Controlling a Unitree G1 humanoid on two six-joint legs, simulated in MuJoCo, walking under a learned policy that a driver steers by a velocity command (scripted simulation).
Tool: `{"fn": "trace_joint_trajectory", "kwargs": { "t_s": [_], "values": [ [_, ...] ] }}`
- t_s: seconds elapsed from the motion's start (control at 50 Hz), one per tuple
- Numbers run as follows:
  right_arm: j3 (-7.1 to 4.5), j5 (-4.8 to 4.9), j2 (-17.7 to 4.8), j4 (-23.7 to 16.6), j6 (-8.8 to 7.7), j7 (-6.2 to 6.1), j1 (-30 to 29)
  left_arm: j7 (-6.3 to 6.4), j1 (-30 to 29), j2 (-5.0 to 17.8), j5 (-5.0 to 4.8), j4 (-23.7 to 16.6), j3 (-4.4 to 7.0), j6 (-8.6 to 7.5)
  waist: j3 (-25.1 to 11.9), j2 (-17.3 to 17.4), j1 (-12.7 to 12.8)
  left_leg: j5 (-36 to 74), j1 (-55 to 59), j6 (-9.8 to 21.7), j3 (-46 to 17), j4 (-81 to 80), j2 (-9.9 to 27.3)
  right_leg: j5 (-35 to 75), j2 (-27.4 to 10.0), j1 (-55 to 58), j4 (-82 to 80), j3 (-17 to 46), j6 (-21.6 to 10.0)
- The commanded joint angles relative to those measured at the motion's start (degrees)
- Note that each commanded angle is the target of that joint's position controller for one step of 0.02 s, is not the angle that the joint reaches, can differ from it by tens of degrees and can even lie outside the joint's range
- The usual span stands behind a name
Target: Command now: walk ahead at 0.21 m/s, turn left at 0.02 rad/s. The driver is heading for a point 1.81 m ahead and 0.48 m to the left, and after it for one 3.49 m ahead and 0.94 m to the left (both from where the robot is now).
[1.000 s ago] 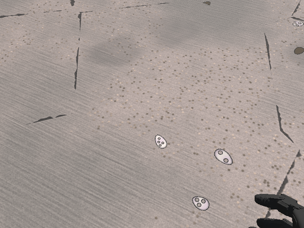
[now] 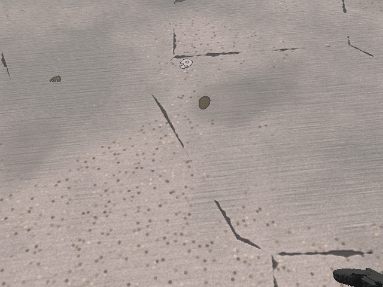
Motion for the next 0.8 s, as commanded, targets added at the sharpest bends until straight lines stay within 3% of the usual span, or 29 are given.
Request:
{"fn": "trace_joint_trajectory", "kwargs": {
  "t_s": [0.02,0.04,0.06,0.08,0.12,0.16,0.22,0.26,0.36,0.42,0.44,0.46,0.48,0.5,0.52,0.54,0.56,0.6,0.66,0.72,0.8],
  "values": [
    [-2.82,-1.28,-10.8,-1.1,-1.24,-0.1,8.9,0.16,1.3,4.7,1.44,-3.4,0.68,-0.81,-12.8,-1.2,-4.5,26.8,25.3,6.9,-7.3,1.8,7.6,32.8,-7.4,-6.2,19.1,1.7,-0.5],
    [-2.57,-1.59,-10.9,-0.6,-0.38,-0.16,11.4,-0.05,9.8,2.7,0.99,-2.0,-0.19,-1.01,-20.1,10.4,-2.8,37.2,41.0,17.9,-23.0,2.7,19.5,-0.9,-1.8,-20.1,36.9,-2.1,4.5],
    [-1.71,0.69,-7.4,0.1,0.57,0.16,12.4,-0.45,10.1,5.9,1.08,-1.6,0.12,-0.7,-22.2,10.2,-3.4,27.4,40.8,20.1,-31.4,-1.1,20.9,-14.5,-2.4,-23.9,41.9,-0.6,6.2],
    [-1.69,1.97,-7.5,-0.9,1.4,0.26,9.1,-0.42,5.0,8.5,0.2,-2.7,0.91,0.05,-16.3,5.9,-4.1,12.3,36.0,18.2,-30.2,-2.9,18.9,-12.4,-4.5,-27.6,45.3,0.0,7.1],
    [-2.07,1.57,-9.0,-2.4,3.07,-0.24,5.2,0.38,-3.6,8.8,0.18,-4.8,1.42,1.67,-8.0,-0.1,-4.8,-3.3,24.5,15.0,-26.0,-6.9,15.3,-8.1,-5.7,-30.8,44.2,-2.2,7.3],
    [-2.34,0.94,-9.1,-2.8,4.21,-0.97,3.8,1.14,-4.0,6.7,0.34,-5.3,1.24,2.6,-5.3,2.3,-3.0,-9.8,16.1,12.3,-22.2,-9.8,10.9,-5.1,-6.5,-26.0,35.3,-2.8,6.8],
    [-3.01,0.83,-9.5,-3.3,5.37,-1.99,4.4,1.84,-3.4,4.2,0.49,-4.7,0.8,2.33,-7.6,5.7,-2.9,-9.9,13.9,12.0,-19.8,-10.1,8.3,-3.3,-4.9,-21.0,25.6,-4.2,7.4],
    [-3.54,1.4,-10.1,-3.9,6.02,-2.63,4.1,1.82,-4.5,4.2,0.45,-4.8,0.76,2.24,-8.9,5.5,-3.3,-14.8,13.0,11.8,-20.6,-10.4,7.9,0.5,-4.6,-18.9,21.3,-3.7,7.5],
    [-4.03,1.75,-10.2,-4.4,7.66,-3.34,4.8,0.91,-7.4,4.6,0.15,-5.8,0.9,1.25,-7.2,6.5,-4.4,-22.8,11.8,10.7,-25.2,-10.3,7.4,4.1,-3.9,-15.9,12.0,-2.9,6.9],
    [-3.93,2.43,-9.8,-4.8,8.75,-3.8,4.7,0.12,-4.8,5.1,-0.08,-4.9,1.41,0.12,-6.3,6.1,-2.3,-23.6,9.3,7.8,-25.4,-6.7,4.7,11.3,-4.4,-7.6,-2.2,-4.2,4.7],
    [-3.39,2.42,-8.1,-4.9,8.83,-3.86,6.2,0.34,-3.4,8.1,0.57,-5.0,2.19,0.04,-6.9,2.3,-2.4,-29.0,4.8,5.0,-22.7,-1.7,1.9,11.6,-11.4,-2.2,-6.0,0.8,2.1],
    [-2.99,2.5,-6.1,-6.7,8.45,-3.78,5.7,0.56,-4.3,13.4,2.47,-5.2,3.36,0.59,-4.4,-13.1,-4.1,-36.6,-5.3,1.6,-11.0,10.4,-6.4,13.2,-22.5,-1.9,-10.2,14.2,-5.1],
    [-4.02,1.86,-9.3,-6.3,7.69,-3.62,7.1,0.41,-7.2,11.8,4.08,-6.6,3.08,0.49,-4.3,-17.3,-4.2,-41.0,-6.2,-0.9,-7.0,25.6,-6.5,19.8,-29.1,-6.0,-11.8,20.9,-10.5],
    [-5.07,1.82,-11.8,-4.9,7.68,-3.38,9.3,0.72,-10.5,8.7,3.5,-8.0,2.05,0.27,-4.3,-12.9,-5.6,-38.3,-5.5,-2.1,-7.6,33.7,-4.6,23.2,-27.7,-7.0,-10.5,16.8,-10.3],
    [-5.37,2.05,-11.7,-3.3,8.29,-3.47,11.1,0.92,-13.0,6.8,2.29,-8.5,1.56,0.22,-3.7,-9.7,-6.5,-35.4,-5.5,-3.2,-6.8,37.2,-4.2,24.1,-24.0,-7.0,-9.2,10.9,-7.8],
    [-5.23,1.87,-10.5,-2.5,9.01,-3.78,12.1,1.08,-13.9,6.1,1.23,-8.6,1.29,0.24,-3.3,-8.8,-6.4,-32.6,-7.0,-4.3,-6.2,40.8,-3.7,24.6,-21.9,-5.5,-8.1,7.4,-6.4],
    [-4.84,1.92,-9.1,-2.6,9.52,-3.77,12.0,1.17,-13.6,5.7,0.83,-8.5,0.99,0.39,-2.7,-8.9,-5.8,-31.4,-7.9,-5.3,-5.6,43.6,-3.3,28.0,-21.2,-5.2,-7.6,4.8,-6.5],
    [-4.13,2.5,-7.4,-4.4,9.76,-3.46,9.4,1.37,-11.9,6.1,1.1,-8.1,1.06,0.99,-2.1,-10.0,-4.3,-29.0,-8.6,-6.7,-2.7,41.2,-2.2,30.5,-19.6,-3.7,-7.6,0.5,-7.2],
    [-3.29,2.61,-6.2,-7.3,9.56,-2.87,5.0,1.75,-8.7,7.7,1.26,-7.3,1.81,1.87,-3.7,-11.9,-1.4,-28.8,-8.2,-7.8,-1.0,32.5,0.3,32.0,-21.4,2.1,-7.0,-0.7,-8.7],
    [-2.69,2.33,-5.6,-8.7,9.56,-1.98,4.3,1.28,-9.5,10.0,0.88,-7.4,2.77,2.29,-5.0,-12.8,-1.1,-30.1,-0.7,-6.8,2.0,23.9,1.6,33.5,-22.8,0.1,-6.6,-3.3,-9.0],
    [-3.3,2.36,-6.9,-9.3,10.17,-1.12,5.9,0.36,-10.0,11.1,-0.49,-6.7,3.37,2.15,-5.2,-13.6,-2.1,-27.5,6.2,-3.8,5.0,12.6,0.8,34.1,-24.3,-0.8,-4.0,-4.9,-8.0]
  ]
}}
